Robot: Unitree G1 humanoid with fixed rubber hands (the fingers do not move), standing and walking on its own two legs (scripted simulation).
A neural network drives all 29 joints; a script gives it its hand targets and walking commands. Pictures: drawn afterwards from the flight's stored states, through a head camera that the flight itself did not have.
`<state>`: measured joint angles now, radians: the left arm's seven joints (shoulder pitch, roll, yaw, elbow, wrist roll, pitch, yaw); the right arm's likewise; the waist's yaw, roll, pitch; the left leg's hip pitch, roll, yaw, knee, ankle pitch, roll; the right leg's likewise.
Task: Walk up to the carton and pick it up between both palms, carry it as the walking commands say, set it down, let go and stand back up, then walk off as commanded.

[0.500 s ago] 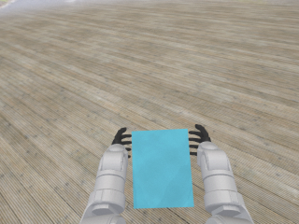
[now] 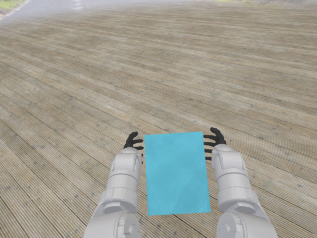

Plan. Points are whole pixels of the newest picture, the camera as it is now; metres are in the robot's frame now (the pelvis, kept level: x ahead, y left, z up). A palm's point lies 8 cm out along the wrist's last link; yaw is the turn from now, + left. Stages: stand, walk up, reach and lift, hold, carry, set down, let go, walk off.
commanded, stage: hold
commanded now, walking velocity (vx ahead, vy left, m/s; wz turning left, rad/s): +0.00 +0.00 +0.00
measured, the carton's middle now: (174, 169) +0.36 -0.04 -0.04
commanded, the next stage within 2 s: set down in 0.02 s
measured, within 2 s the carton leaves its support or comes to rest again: neither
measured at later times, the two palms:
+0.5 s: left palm (130, 166) +0.35 +0.09 +0.00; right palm (209, 157) +0.35 -0.16 +0.00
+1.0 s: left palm (132, 183) +0.36 +0.10 -0.10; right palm (202, 174) +0.36 -0.14 -0.10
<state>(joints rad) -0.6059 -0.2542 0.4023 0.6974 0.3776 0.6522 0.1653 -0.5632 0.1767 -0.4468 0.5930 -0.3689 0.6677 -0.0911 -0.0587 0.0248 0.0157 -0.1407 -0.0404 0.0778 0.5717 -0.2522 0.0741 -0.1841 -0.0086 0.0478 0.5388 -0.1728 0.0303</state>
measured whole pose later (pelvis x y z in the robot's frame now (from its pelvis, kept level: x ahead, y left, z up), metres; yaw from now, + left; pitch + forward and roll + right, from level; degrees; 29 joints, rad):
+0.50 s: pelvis +0.03 -0.03 +0.01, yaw +5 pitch -2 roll +0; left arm -0.49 -0.23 0.37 0.69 0.37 0.41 0.12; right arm -0.45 0.22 -0.38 0.56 -0.38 0.44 -0.10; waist -0.08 0.02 0.07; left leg -0.27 -0.06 -0.02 0.54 -0.24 0.04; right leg -0.30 0.03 0.05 0.54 -0.21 -0.01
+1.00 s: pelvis +0.00 -0.04 -0.05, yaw +7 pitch +18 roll +0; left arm -0.59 -0.17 0.37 0.74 0.31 0.13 0.16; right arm -0.54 0.25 -0.41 0.62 -0.32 0.14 -0.20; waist -0.06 0.02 0.00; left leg -0.91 -0.06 -0.04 0.90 -0.30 0.02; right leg -0.92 0.04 0.01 0.88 -0.27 -0.02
